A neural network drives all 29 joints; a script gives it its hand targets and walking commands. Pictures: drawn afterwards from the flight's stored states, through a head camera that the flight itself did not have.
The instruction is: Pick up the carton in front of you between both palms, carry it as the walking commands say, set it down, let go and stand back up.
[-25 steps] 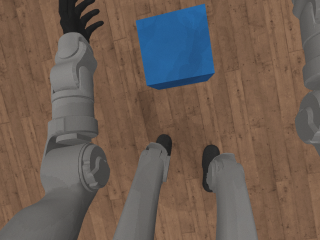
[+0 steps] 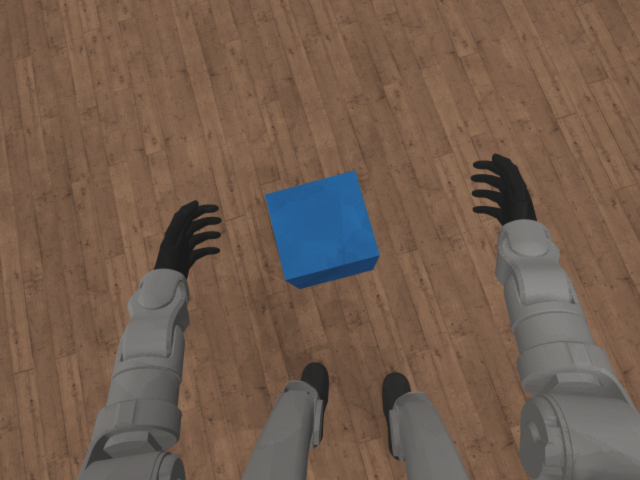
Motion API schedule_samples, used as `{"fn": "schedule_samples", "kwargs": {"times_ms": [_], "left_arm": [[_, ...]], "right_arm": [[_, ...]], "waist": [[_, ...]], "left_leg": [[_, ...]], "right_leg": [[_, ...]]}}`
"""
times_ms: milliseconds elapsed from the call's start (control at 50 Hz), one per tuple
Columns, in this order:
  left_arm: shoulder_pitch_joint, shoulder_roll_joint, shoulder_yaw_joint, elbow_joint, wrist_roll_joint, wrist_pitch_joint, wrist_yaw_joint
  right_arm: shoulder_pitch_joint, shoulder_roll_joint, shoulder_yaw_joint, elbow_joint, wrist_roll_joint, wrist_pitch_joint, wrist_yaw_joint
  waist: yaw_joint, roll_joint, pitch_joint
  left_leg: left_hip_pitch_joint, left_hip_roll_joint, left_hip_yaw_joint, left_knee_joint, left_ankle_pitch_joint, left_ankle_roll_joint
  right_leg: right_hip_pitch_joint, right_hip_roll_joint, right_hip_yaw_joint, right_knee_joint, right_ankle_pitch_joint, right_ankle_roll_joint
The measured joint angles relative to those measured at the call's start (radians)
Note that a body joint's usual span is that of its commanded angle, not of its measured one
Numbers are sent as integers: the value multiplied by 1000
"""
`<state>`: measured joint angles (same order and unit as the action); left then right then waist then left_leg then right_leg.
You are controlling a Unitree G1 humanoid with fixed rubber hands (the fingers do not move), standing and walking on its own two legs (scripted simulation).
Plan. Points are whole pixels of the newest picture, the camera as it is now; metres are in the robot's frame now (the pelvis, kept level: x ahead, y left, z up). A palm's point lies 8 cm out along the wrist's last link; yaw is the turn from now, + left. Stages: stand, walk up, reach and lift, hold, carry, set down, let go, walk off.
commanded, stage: let go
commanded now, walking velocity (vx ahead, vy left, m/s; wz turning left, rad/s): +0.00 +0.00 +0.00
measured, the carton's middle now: (324, 236) +0.50 +0.09 -0.58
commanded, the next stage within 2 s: stand in 1.12 s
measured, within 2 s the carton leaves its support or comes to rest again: neither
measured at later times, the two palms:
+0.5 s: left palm (121, 409) +0.21 +0.23 +0.00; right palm (616, 357) +0.28 -0.22 -0.02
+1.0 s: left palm (115, 394) +0.22 +0.23 +0.01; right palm out of the picture +0.21 -0.24 +0.00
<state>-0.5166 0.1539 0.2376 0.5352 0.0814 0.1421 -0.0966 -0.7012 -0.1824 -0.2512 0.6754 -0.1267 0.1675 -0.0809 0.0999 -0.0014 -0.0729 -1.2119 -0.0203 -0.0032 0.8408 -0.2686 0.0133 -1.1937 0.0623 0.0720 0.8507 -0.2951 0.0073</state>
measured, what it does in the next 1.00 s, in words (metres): rises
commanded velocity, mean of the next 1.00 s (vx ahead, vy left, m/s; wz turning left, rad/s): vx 0.00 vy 0.00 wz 0.00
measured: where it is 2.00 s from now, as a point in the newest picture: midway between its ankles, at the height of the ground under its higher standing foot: (355, 424)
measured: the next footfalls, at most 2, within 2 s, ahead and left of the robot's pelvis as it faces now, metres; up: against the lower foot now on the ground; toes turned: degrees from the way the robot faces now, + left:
none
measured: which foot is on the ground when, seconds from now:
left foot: down 0.00-1.00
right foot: down 0.00-1.00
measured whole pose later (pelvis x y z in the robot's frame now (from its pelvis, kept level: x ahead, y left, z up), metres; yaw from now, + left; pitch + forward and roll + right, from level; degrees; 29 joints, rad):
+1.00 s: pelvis +0.05 -0.01 +0.06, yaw +3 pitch -4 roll +0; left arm 0.18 0.24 0.03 0.40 0.01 0.20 -0.03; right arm 0.24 -0.20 -0.02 0.48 0.02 0.10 0.03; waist 0.00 -0.02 0.07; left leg -0.13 -0.03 -0.05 0.49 -0.29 0.00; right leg -0.09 0.04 0.04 0.49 -0.32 -0.02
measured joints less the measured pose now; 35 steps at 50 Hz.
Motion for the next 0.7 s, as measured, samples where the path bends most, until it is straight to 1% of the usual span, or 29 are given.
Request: {"fn": "schedule_samples", "kwargs": {"times_ms": [60, 120, 200, 260, 360, 440, 500, 580, 640, 700], "left_arm": [[105, 23, -49, -6, -30, -22, -18], [201, 32, -80, -13, -52, -41, -22], [334, 39, -136, -38, -85, -73, -13], [436, 34, -161, -73, -96, -92, 2], [595, 36, -209, -129, -109, -119, 20], [679, 45, -231, -146, -115, -124, 20], [718, 51, -236, -149, -107, -118, 19], [731, 60, -232, -127, -105, -99, 18], [731, 64, -217, -114, -87, -79, 21], [730, 69, -214, -114, -83, -57, 23]], "right_arm": [[125, 9, 24, -28, 26, -22, 6], [224, 8, 52, -40, 33, -50, 16], [339, 6, 66, -39, 47, -83, 32], [428, 0, 87, -59, 69, -113, 46], [572, -6, 110, -82, 86, -151, 60], [685, -12, 117, -106, 82, -163, 68], [766, -16, 140, -139, 100, -156, 81], [845, -13, 168, -179, 116, -137, 99], [890, -13, 186, -203, 123, -117, 115], [926, -19, 201, -226, 130, -95, 128]], "waist": [[0, 13, 6], [6, 20, 18], [8, 20, 36], [9, 20, 44], [4, 27, 61], [-11, 27, 80], [-28, 20, 95], [-59, 8, 109], [-79, -5, 117], [-92, -17, 124]], "left_leg": [[107, -6, 1, -40, -1, 5], [212, -10, -1, -74, -6, 8], [347, -17, -9, -123, -9, 8], [441, -18, -20, -161, -8, 6], [605, -16, -35, -236, -1, 1], [736, -17, -43, -301, 11, -3], [829, -15, -44, -348, 20, -6], [928, -9, -49, -384, 22, -12], [988, -4, -47, -401, 21, -15], [1036, -1, -46, -412, 18, -18]], "right_leg": [[109, -8, 2, -41, -3, 3], [216, -13, 3, -78, -7, 4], [355, -21, -4, -127, -13, 1], [454, -24, -12, -172, -13, -3], [624, -25, -23, -255, -4, -12], [754, -28, -28, -315, 5, -17], [843, -28, -28, -353, 9, -22], [941, -24, -31, -388, 12, -28], [999, -20, -29, -403, 11, -33], [1045, -17, -26, -412, 9, -37]]}}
